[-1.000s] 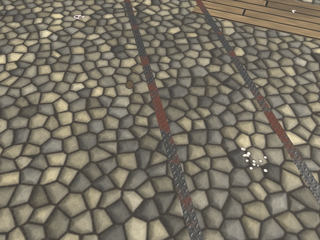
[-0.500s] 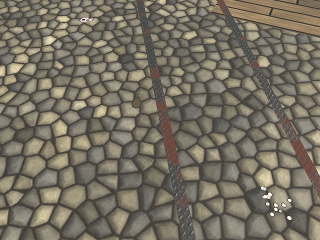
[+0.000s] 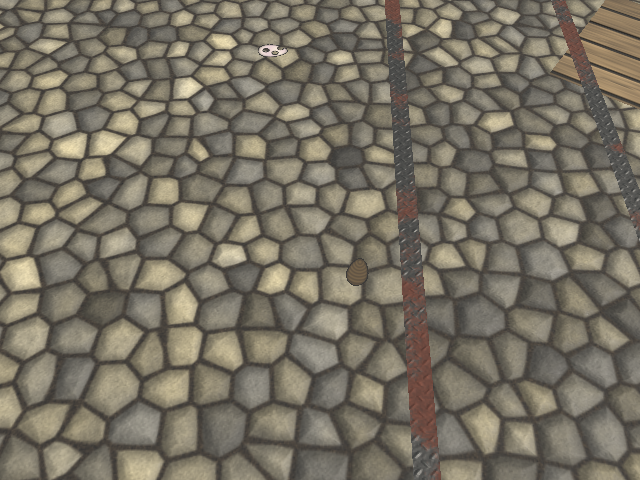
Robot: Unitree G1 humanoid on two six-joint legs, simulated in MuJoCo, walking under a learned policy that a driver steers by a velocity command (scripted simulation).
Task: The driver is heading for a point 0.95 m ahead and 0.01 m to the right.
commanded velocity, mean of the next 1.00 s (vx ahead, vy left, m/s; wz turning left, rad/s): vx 0.50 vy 0.00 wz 0.16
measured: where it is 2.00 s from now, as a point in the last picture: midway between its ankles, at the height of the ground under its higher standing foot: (308, 272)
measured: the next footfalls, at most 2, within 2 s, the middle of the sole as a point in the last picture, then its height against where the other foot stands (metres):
right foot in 0.42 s outside the picture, level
left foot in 0.94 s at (257, 363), level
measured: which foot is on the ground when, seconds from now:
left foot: down 0.00-0.44, up 0.46-0.92, down 0.94-1.00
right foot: up 0.00-0.40, down 0.42-0.96, up 0.98-1.00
